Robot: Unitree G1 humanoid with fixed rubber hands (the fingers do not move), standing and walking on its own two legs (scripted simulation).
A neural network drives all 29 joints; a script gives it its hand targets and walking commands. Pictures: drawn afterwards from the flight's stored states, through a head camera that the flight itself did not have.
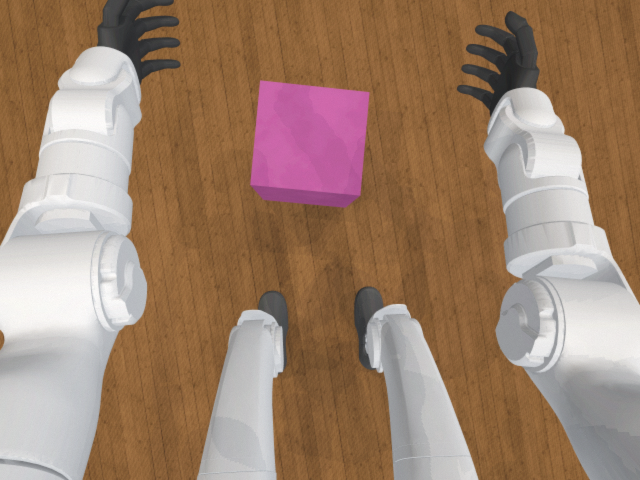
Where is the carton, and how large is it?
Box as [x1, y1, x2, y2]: [250, 80, 369, 207]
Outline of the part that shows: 260,80 250,182 252,187 263,199 345,207 360,193 369,92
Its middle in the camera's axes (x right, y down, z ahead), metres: -0.02 -0.19 +0.85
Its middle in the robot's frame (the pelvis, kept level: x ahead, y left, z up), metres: +0.55 +0.00 -0.53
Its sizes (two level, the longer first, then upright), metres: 0.210 0.200 0.250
